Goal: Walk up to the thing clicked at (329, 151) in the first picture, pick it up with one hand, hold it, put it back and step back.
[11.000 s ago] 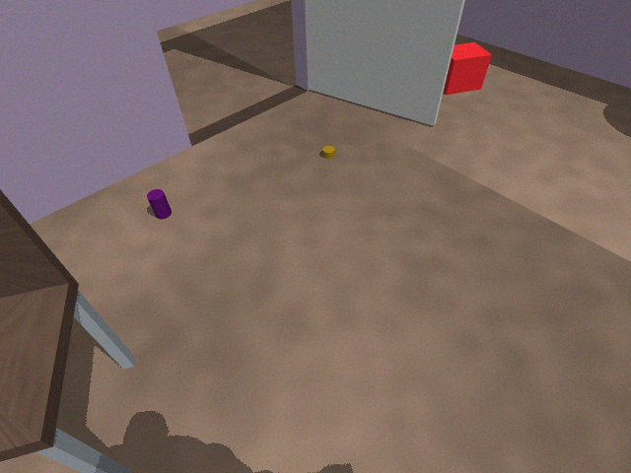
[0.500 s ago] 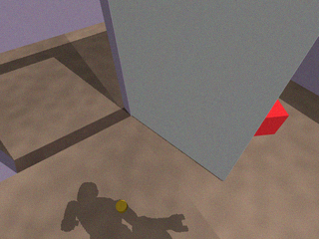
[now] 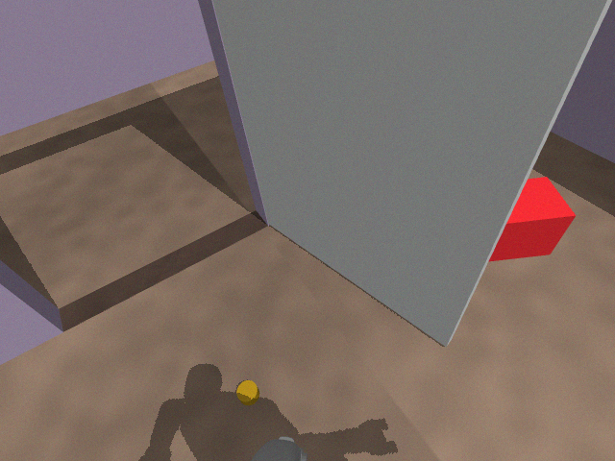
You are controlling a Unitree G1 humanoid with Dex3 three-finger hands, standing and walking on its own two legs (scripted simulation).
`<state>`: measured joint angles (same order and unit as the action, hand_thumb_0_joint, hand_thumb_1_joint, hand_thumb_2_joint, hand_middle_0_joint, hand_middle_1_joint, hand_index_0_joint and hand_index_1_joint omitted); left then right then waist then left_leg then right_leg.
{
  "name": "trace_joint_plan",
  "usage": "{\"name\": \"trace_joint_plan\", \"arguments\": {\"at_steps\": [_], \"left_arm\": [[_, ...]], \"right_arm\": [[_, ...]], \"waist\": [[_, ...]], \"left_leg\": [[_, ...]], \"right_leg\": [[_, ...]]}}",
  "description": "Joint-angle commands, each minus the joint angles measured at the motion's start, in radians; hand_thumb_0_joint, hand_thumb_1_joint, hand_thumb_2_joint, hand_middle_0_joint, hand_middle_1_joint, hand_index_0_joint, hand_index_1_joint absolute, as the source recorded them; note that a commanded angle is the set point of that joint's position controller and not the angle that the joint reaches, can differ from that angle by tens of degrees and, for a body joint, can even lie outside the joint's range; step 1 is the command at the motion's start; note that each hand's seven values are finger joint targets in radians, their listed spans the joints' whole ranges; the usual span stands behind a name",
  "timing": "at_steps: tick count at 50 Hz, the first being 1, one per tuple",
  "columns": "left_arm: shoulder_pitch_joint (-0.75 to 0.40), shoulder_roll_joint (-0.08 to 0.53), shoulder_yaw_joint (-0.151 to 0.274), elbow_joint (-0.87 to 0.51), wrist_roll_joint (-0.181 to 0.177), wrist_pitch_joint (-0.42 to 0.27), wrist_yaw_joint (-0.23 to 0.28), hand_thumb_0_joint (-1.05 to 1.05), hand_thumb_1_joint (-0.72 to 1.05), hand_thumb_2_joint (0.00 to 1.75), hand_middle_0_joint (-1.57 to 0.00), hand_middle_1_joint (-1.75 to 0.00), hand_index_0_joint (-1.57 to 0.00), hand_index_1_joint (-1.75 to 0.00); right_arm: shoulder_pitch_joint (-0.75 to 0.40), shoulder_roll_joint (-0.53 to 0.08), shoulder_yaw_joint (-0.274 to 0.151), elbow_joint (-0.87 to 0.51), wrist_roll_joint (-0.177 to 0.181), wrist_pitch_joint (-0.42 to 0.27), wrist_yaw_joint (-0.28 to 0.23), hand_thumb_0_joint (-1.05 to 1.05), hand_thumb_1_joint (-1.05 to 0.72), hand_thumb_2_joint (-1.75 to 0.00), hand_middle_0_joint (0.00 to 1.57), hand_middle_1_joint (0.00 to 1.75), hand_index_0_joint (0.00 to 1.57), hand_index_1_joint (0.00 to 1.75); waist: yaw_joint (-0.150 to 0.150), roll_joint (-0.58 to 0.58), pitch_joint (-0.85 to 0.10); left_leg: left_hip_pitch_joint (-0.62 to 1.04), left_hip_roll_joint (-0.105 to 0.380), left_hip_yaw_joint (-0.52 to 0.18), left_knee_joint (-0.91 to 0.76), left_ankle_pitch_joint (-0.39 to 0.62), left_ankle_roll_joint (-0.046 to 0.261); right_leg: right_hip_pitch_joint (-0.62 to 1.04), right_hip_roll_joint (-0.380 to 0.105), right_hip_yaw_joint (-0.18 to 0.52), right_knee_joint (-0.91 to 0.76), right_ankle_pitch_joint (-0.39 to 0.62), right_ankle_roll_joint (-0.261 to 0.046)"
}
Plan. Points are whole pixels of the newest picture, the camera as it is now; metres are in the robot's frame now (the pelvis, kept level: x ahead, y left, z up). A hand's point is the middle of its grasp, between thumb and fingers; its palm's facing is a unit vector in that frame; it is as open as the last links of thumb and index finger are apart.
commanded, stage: walk up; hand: left
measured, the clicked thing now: (248, 392) +0.45 +0.29 -0.74
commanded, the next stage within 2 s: none
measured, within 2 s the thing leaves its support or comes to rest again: neither
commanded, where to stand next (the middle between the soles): +0.09 +0.03 m, yaw +0 degrees
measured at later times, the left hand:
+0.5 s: hand out of the picture +0.10 +0.30 -0.15, palm faces +0.00 -0.93 -0.38, open 7.4 cm
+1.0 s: hand out of the picture +0.07 +0.28 -0.15, palm faces -0.01 -0.93 -0.37, open 7.4 cm
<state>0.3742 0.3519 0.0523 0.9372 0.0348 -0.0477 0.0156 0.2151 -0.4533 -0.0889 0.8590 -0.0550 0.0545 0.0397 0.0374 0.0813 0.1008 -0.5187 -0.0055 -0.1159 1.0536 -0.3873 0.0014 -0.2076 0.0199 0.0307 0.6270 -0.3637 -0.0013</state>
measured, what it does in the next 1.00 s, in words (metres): steps on the spot: left foot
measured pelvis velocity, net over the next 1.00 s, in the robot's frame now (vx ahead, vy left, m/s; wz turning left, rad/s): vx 0.01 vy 0.01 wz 0.02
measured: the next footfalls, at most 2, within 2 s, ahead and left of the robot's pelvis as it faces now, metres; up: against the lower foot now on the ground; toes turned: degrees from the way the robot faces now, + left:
left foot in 0.18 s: +0.10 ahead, +0.18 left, +0.00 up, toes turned +1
right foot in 1.98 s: +0.19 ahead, -0.12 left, +0.00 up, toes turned -1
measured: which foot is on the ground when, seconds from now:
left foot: up 0.00-0.16, down 0.18-1.00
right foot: down 0.00-1.00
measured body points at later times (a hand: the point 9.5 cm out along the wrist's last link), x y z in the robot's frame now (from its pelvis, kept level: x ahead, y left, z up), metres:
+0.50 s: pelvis +0.01 +0.04 -0.01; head +0.04 +0.04 +0.44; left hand +0.10 +0.35 -0.12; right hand +0.13 -0.26 -0.12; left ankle +0.06 +0.18 -0.72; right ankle +0.01 -0.09 -0.72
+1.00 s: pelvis +0.01 +0.01 +0.00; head +0.02 +0.01 +0.45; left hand +0.07 +0.33 -0.12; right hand +0.07 -0.30 -0.13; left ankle +0.02 +0.15 -0.72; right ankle +0.00 -0.10 -0.72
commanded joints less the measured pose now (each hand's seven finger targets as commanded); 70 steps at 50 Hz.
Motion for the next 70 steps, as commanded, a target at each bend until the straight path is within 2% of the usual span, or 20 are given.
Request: {"name": "trace_joint_plan", "arguments": {"at_steps": [1,8,10,11,19,21,23,27,30,33,36,42,46,49,52,54,58,60,63,70], "left_arm": [[-0.045,0.328,0.094,-0.107,-0.001,-0.053,0.043,0.00,0.90,0.90,-0.20,-0.30,-0.20,-0.30],[-0.090,0.269,0.046,-0.137,-0.025,0.001,0.015,0.00,0.90,0.90,-0.20,-0.30,-0.20,-0.30],[-0.011,0.176,0.013,-0.135,-0.048,0.013,0.016,0.00,0.90,0.90,-0.20,-0.30,-0.20,-0.30],[-0.039,0.254,0.032,-0.100,-0.039,0.024,0.029,0.00,0.90,0.90,-0.20,-0.30,-0.20,-0.30],[-0.049,0.249,0.060,-0.035,-0.006,0.039,0.000,0.00,0.90,0.90,-0.20,-0.30,-0.20,-0.30],[-0.133,0.336,0.080,-0.073,0.002,0.038,-0.006,0.00,0.90,0.90,-0.20,-0.30,-0.20,-0.30],[-0.256,0.296,0.063,-0.114,-0.009,0.043,-0.017,0.00,0.90,0.90,-0.20,-0.30,-0.20,-0.30],[-0.238,0.240,0.057,-0.112,-0.012,0.068,-0.019,0.00,0.90,0.90,-0.20,-0.30,-0.20,-0.30],[-0.185,0.233,0.070,-0.093,-0.014,0.074,-0.025,0.00,0.90,0.90,-0.20,-0.30,-0.20,-0.30],[-0.123,0.243,0.076,-0.066,-0.001,0.051,-0.029,0.00,0.90,0.90,-0.20,-0.30,-0.20,-0.30],[-0.258,0.327,0.079,-0.111,0.003,0.031,-0.030,0.00,0.90,0.90,-0.20,-0.30,-0.20,-0.30],[-0.263,0.288,0.047,-0.082,-0.017,0.011,-0.024,0.00,0.90,0.90,-0.20,-0.30,-0.20,-0.30],[-0.213,0.244,0.034,-0.051,-0.023,0.002,-0.016,0.00,0.90,0.90,-0.20,-0.30,-0.20,-0.30],[-0.125,0.232,0.031,-0.017,-0.016,-0.023,-0.012,0.00,0.90,0.90,-0.20,-0.30,-0.20,-0.30],[-0.085,0.352,0.062,-0.011,-0.016,-0.043,-0.006,0.00,0.90,0.90,-0.20,-0.30,-0.20,-0.30],[-0.093,0.324,0.056,-0.024,-0.019,-0.044,0.000,0.00,0.90,0.90,-0.20,-0.30,-0.20,-0.30],[-0.217,0.283,0.029,-0.049,-0.027,-0.031,0.005,0.00,0.90,0.90,-0.20,-0.30,-0.20,-0.30],[-0.241,0.221,0.011,-0.058,-0.053,-0.008,0.005,0.00,0.90,0.90,-0.20,-0.30,-0.20,-0.30],[-0.158,0.228,0.018,-0.017,-0.056,0.037,0.009,0.00,0.90,0.90,-0.20,-0.30,-0.20,-0.30],[-0.175,0.240,0.015,0.044,-0.030,0.040,-0.016,0.00,0.90,0.90,-0.20,-0.30,-0.20,-0.30]], "right_arm": [[-0.017,-0.137,-0.056,-0.081,0.007,-0.002,0.005,0.00,-0.90,-0.90,0.20,0.30,0.20,0.30],[0.028,-0.111,-0.041,-0.016,0.039,-0.058,-0.024,0.00,-0.90,-0.90,0.20,0.30,0.20,0.30],[0.030,-0.226,-0.051,-0.037,0.032,-0.083,-0.035,0.00,-0.90,-0.90,0.20,0.30,0.20,0.30],[0.004,-0.262,-0.057,-0.039,0.046,-0.084,-0.032,0.00,-0.90,-0.90,0.20,0.30,0.20,0.30],[-0.096,-0.195,-0.008,-0.022,0.053,-0.078,-0.057,0.00,-0.90,-0.90,0.20,0.30,0.20,0.30],[-0.083,-0.144,0.000,-0.019,0.069,-0.077,-0.067,0.00,-0.90,-0.90,0.20,0.30,0.20,0.30],[-0.046,-0.126,-0.001,0.013,0.064,-0.080,-0.073,0.00,-0.90,-0.90,0.20,0.30,0.20,0.30],[-0.023,-0.210,-0.013,0.027,0.046,-0.106,-0.074,0.00,-0.90,-0.90,0.20,0.30,0.20,0.30],[-0.076,-0.242,-0.019,-0.008,0.036,-0.108,-0.082,0.00,-0.90,-0.90,0.20,0.30,0.20,0.30],[-0.126,-0.181,-0.002,-0.019,0.037,-0.094,-0.075,0.00,-0.90,-0.90,0.20,0.30,0.20,0.30],[-0.079,-0.154,-0.001,0.007,0.044,-0.084,-0.079,0.00,-0.90,-0.90,0.20,0.30,0.20,0.30],[0.012,-0.118,0.009,0.055,0.033,-0.106,-0.049,0.00,-0.90,-0.90,0.20,0.30,0.20,0.30],[-0.010,-0.230,-0.023,0.031,0.029,-0.104,-0.030,0.00,-0.90,-0.90,0.20,0.30,0.20,0.30],[-0.092,-0.180,-0.001,0.011,0.037,-0.091,-0.023,0.00,-0.90,-0.90,0.20,0.30,0.20,0.30],[-0.098,-0.128,0.014,0.005,0.031,-0.079,-0.030,0.00,-0.90,-0.90,0.20,0.30,0.20,0.30],[-0.091,-0.132,0.013,0.010,0.037,-0.087,-0.034,0.00,-0.90,-0.90,0.20,0.30,0.20,0.30],[-0.003,-0.087,0.007,0.054,0.049,-0.094,-0.032,0.00,-0.90,-0.90,0.20,0.30,0.20,0.30],[0.022,-0.128,-0.010,0.079,0.046,-0.100,-0.041,0.00,-0.90,-0.90,0.20,0.30,0.20,0.30],[-0.086,-0.209,-0.015,0.049,0.057,-0.101,-0.051,0.00,-0.90,-0.90,0.20,0.30,0.20,0.30],[-0.181,-0.146,0.012,0.068,0.057,-0.079,-0.051,0.00,-0.90,-0.90,0.20,0.30,0.20,0.30]], "waist": [[-0.025,-0.189,0.007],[-0.062,-0.247,-0.102],[-0.046,0.091,-0.192],[-0.058,0.085,-0.185],[0.014,0.073,-0.090],[-0.016,-0.141,-0.096],[-0.068,-0.165,-0.096],[-0.039,-0.010,-0.150],[-0.010,0.087,-0.145],[0.030,0.012,-0.136],[-0.021,-0.200,-0.087],[-0.058,-0.217,-0.120],[-0.036,-0.002,-0.115],[0.006,0.016,-0.078],[0.014,-0.163,-0.004],[0.009,-0.165,-0.001],[-0.070,-0.250,-0.094],[-0.084,-0.141,-0.144],[-0.025,-0.013,-0.150],[-0.027,-0.004,-0.118]], "left_leg": [[-0.011,0.036,-0.050,-0.059,0.039,-0.015],[0.390,-0.028,0.141,-0.542,0.178,0.030],[0.454,0.311,-0.375,-0.673,0.255,0.178],[0.330,0.371,-0.457,-0.697,0.162,0.276],[0.140,0.220,-0.147,-0.530,0.369,0.125],[0.143,0.048,-0.006,-0.374,0.225,0.050],[0.276,0.009,0.081,-0.348,0.099,0.032],[0.274,0.253,-0.248,-0.580,0.379,0.195],[0.191,0.318,-0.304,-0.597,0.407,0.257],[0.089,0.147,-0.088,-0.427,0.285,0.102],[0.125,-0.001,0.045,-0.146,-0.183,0.022],[0.307,-0.001,0.130,-0.534,0.068,0.030],[0.343,0.281,-0.288,-0.691,-0.062,0.231],[0.233,0.174,-0.099,-0.579,0.096,0.148],[-0.070,0.009,0.079,-0.245,-0.144,0.026],[-0.039,0.037,0.045,-0.213,-0.167,0.029],[0.273,0.032,0.110,-0.492,0.100,0.035],[0.475,0.090,0.029,-0.593,0.566,0.058],[0.312,0.344,-0.221,-0.658,0.571,0.236],[0.250,0.176,-0.055,-0.676,0.097,0.078]], "right_leg": [[-0.037,-0.249,0.226,-0.231,0.330,-0.158],[-0.125,-0.158,0.077,0.060,0.474,-0.117],[-0.245,0.004,-0.011,0.322,-0.011,-0.013],[-0.169,-0.027,0.059,0.376,-0.273,-0.019],[0.045,-0.034,-0.016,-0.075,0.050,-0.047],[-0.032,-0.186,0.208,-0.174,0.193,-0.140],[-0.131,-0.244,0.201,-0.148,0.293,-0.184],[-0.123,-0.038,0.001,0.166,0.138,-0.037],[-0.097,-0.035,0.029,0.240,-0.152,-0.044],[0.028,-0.107,0.113,-0.131,0.002,-0.084],[-0.145,-0.368,0.448,-0.263,0.093,-0.267],[-0.049,-0.220,0.194,-0.136,0.243,-0.146],[-0.153,-0.017,-0.023,0.073,-0.165,-0.041],[-0.017,-0.041,0.042,-0.134,-0.051,-0.061],[0.143,-0.365,0.495,-0.327,0.057,-0.242],[0.140,-0.371,0.425,-0.289,0.363,-0.275],[0.033,-0.225,0.132,-0.131,0.736,-0.143],[-0.084,-0.122,0.045,-0.006,0.581,-0.043],[-0.002,-0.030,0.014,0.081,-0.088,-0.016],[-0.002,-0.089,0.082,-0.139,0.105,-0.057]]}}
